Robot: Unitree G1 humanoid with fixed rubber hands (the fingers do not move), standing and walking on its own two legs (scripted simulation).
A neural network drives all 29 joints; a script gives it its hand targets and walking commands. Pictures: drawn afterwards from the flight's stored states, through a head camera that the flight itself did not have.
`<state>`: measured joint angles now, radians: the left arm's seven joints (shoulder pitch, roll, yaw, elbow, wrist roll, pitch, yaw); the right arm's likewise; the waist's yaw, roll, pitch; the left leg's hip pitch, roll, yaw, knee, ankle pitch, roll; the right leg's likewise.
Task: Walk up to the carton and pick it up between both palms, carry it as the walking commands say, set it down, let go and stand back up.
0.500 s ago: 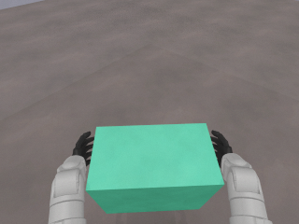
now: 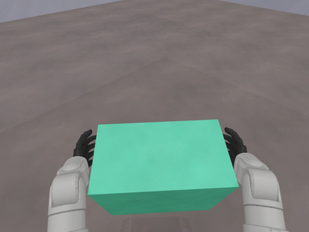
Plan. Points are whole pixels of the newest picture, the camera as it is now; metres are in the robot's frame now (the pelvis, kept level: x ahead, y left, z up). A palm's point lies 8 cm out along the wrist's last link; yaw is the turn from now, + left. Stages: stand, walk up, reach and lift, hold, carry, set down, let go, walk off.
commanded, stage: carry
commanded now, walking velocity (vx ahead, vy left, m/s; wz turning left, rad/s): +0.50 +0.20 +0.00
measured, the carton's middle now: (159, 172) +0.28 +0.00 +0.02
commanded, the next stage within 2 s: none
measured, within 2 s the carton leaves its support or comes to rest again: neither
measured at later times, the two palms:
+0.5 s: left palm (69, 110) +0.44 +0.28 +0.10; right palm (191, 102) +0.48 -0.11 +0.10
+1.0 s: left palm (76, 61) +0.78 +0.36 +0.09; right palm (162, 65) +0.77 -0.03 +0.08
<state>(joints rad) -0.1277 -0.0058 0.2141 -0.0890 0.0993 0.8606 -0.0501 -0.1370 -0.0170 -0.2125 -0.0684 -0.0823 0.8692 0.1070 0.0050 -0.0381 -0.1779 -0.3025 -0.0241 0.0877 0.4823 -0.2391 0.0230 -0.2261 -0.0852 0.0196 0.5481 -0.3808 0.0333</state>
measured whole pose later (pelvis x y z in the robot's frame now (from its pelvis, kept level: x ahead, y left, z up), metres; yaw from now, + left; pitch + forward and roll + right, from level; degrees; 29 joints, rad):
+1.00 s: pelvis +0.54 +0.18 -0.01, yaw +1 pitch +3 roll +0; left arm 0.03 -0.02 0.22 -0.50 -0.02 1.14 -0.02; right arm 0.03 0.00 -0.20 -0.51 0.05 1.17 0.02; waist -0.05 0.03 -0.13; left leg 0.01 -0.07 0.19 0.37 -0.44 0.08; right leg -0.49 -0.06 -0.22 0.55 -0.18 -0.02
